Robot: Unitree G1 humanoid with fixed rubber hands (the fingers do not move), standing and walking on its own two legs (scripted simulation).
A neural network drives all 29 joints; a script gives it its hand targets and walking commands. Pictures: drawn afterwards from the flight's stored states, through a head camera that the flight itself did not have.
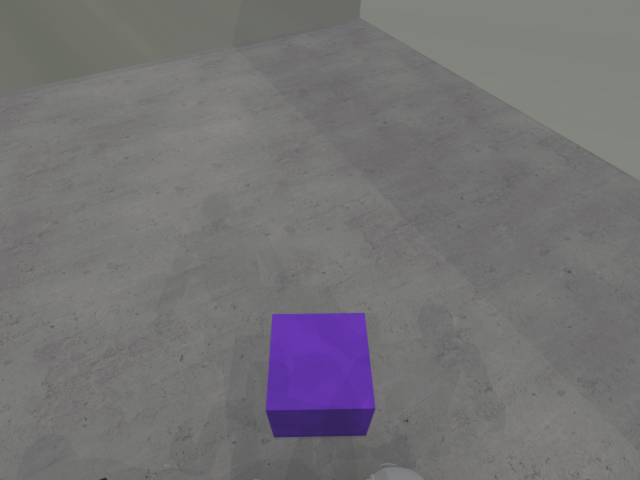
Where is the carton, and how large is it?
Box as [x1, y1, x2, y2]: [266, 313, 374, 436]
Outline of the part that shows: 272,314 266,412 273,435 365,435 374,410 374,400 364,313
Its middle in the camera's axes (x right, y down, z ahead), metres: +0.00 +0.39 +1.09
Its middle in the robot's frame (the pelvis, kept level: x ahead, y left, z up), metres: +0.50 +0.00 -0.60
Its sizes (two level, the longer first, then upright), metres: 0.262 0.261 0.236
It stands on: the floor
